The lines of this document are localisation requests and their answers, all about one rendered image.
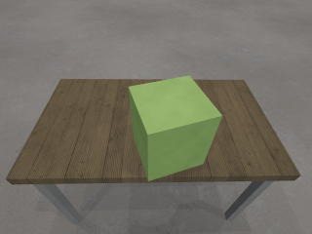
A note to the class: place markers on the table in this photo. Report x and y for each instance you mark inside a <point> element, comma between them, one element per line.
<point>85,135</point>

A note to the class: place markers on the carton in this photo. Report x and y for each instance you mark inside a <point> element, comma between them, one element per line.
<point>174,124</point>

